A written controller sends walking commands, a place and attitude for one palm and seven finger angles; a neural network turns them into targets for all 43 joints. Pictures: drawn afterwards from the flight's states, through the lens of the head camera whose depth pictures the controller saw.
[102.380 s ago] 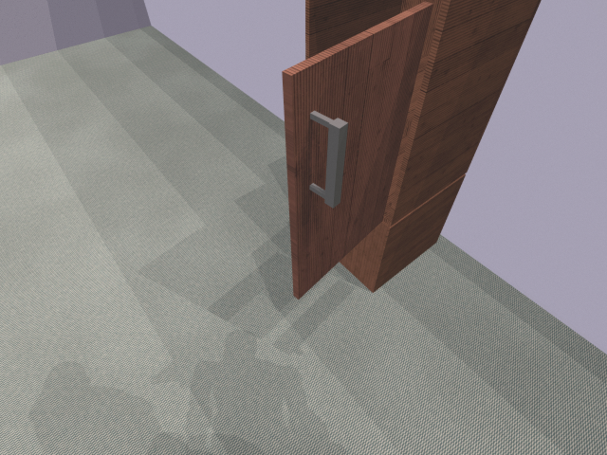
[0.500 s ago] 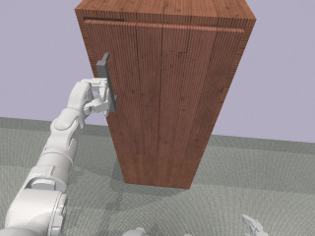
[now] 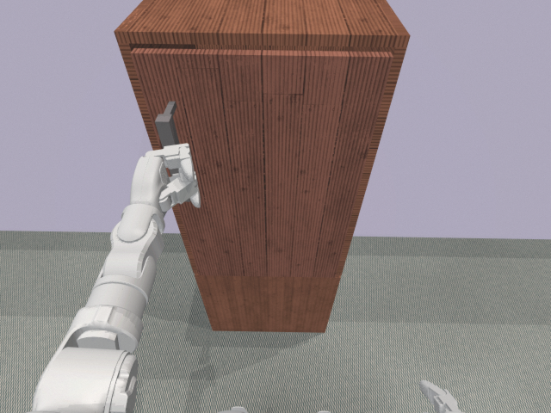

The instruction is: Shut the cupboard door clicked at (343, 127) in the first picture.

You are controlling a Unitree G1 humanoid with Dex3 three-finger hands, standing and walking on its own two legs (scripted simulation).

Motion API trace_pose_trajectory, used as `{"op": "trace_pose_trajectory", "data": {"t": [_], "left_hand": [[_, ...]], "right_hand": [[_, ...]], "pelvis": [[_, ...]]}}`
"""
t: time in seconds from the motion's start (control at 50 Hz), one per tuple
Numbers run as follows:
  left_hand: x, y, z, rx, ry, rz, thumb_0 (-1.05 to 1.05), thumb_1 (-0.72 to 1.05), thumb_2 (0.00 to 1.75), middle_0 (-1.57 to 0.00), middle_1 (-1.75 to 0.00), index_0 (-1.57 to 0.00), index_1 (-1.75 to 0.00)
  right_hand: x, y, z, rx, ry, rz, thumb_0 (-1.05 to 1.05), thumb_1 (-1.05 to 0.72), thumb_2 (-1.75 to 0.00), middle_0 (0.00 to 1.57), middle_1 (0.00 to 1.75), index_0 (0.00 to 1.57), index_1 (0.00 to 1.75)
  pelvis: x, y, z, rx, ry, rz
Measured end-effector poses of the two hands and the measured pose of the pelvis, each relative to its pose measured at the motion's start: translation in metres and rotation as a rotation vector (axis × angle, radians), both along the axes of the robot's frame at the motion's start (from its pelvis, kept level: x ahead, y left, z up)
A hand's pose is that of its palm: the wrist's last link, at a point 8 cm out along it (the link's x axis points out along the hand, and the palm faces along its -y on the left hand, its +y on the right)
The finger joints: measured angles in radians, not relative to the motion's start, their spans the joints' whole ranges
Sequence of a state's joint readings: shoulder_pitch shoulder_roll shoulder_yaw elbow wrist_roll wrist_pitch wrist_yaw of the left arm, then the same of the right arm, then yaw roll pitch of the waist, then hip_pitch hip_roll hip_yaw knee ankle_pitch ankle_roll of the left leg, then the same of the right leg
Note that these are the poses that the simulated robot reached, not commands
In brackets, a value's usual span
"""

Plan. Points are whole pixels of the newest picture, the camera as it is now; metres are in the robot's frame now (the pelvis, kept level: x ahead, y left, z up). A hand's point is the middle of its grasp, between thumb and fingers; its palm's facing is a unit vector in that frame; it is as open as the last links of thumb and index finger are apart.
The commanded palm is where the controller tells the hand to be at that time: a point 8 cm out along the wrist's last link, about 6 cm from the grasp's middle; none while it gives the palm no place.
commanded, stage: pull the fist back off the door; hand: left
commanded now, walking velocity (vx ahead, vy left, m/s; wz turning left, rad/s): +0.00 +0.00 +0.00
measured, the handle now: (178, 154) +0.49 +0.17 +0.12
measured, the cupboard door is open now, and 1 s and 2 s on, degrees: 0 0 0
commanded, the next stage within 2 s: draw the hand back to the body in 0.34 s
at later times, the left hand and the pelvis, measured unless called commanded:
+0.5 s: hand (181, 206) +0.37 +0.14 +0.13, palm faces -0.04 -1.00 -0.02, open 3.1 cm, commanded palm +0.34 +0.20 +0.14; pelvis +0.09 +0.00 +0.02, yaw +0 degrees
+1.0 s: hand (143, 210) +0.34 +0.18 +0.16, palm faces +0.03 -0.99 -0.15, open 3.1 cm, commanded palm +0.30 +0.24 +0.17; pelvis +0.12 -0.01 +0.02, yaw +0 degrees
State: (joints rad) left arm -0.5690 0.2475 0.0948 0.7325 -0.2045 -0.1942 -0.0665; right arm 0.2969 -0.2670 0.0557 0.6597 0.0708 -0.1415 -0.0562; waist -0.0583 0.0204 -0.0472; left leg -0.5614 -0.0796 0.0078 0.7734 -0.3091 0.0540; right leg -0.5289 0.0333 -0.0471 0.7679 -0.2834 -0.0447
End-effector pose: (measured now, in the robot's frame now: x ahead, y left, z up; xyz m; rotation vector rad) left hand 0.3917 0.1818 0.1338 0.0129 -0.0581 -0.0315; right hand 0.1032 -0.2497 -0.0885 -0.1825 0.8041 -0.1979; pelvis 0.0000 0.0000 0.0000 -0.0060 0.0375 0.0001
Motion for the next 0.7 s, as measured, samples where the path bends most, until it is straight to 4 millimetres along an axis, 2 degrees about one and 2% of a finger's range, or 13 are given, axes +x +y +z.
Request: {"op": "trace_pose_trajectory", "data": {"t": [0.1, 0.2, 0.34, 0.44, 0.52, 0.6, 0.7], "left_hand": [[-0.006, -0.002, -0.005, -0.002, 0.001, -0.002, 0.03, 0.92, 0.93, -1.3, -1.5, -1.3, -1.5], [-0.02, 0.006, -0.011, 0.001, 0.004, 0.016, 0.02, 0.91, 0.91, -1.3, -1.5, -1.3, -1.5], [-0.038, 0.023, -0.008, 0.017, -0.02, 0.035, 0.02, 0.9, 0.9, -1.3, -1.5, -1.3, -1.5], [-0.039, 0.019, -0.006, 0.012, -0.007, 0.008, 0.02, 0.9, 0.9, -1.3, -1.5, -1.3, -1.5], [-0.035, 0.012, -0.008, 0.012, 0.035, -0.008, 0.02, 0.9, 0.9, -1.3, -1.5, -1.3, -1.5], [-0.037, 0.014, 0.0, 0.031, 0.041, 0.0, 0.02, 0.9, 0.9, -1.3, -1.5, -1.3, -1.5], [-0.049, 0.034, 0.017, 0.066, 0.028, 0.057, 0.02, 0.9, 0.9, -1.3, -1.5, -1.3, -1.5]], "right_hand": [[0.008, -0.002, 0.006, 0.006, -0.02, -0.015, 0.01, -0.9, -0.9, 0.2, 0.3, 0.2, 0.3], [0.032, 0.0, 0.015, 0.012, -0.054, -0.008, 0.01, -0.9, -0.9, 0.2, 0.3, 0.2, 0.3], [0.092, 0.008, 0.032, 0.013, -0.134, 0.049, 0.01, -0.9, -0.9, 0.2, 0.3, 0.2, 0.3], [0.143, 0.019, 0.043, 0.023, -0.195, 0.11, 0.01, -0.9, -0.9, 0.2, 0.3, 0.2, 0.3], [0.176, 0.028, 0.049, 0.041, -0.228, 0.141, 0.01, -0.9, -0.9, 0.2, 0.3, 0.2, 0.3], [0.199, 0.034, 0.054, 0.065, -0.246, 0.151, 0.01, -0.9, -0.9, 0.2, 0.3, 0.2, 0.3], [0.211, 0.035, 0.055, 0.083, -0.227, 0.154, 0.01, -0.9, -0.9, 0.2, 0.3, 0.2, 0.3]], "pelvis": [[0.01, 0.0, 0.003, 0.003, -0.007, -0.02], [0.026, 0.0, 0.008, 0.001, -0.018, -0.032], [0.057, 0.0, 0.013, -0.007, -0.021, -0.024], [0.08, 0.001, 0.016, -0.01, -0.009, -0.007], [0.097, 0.001, 0.017, -0.007, 0.005, -0.003], [0.115, -0.001, 0.019, -0.002, 0.017, -0.013], [0.131, -0.004, 0.021, -0.004, 0.016, -0.015]]}}
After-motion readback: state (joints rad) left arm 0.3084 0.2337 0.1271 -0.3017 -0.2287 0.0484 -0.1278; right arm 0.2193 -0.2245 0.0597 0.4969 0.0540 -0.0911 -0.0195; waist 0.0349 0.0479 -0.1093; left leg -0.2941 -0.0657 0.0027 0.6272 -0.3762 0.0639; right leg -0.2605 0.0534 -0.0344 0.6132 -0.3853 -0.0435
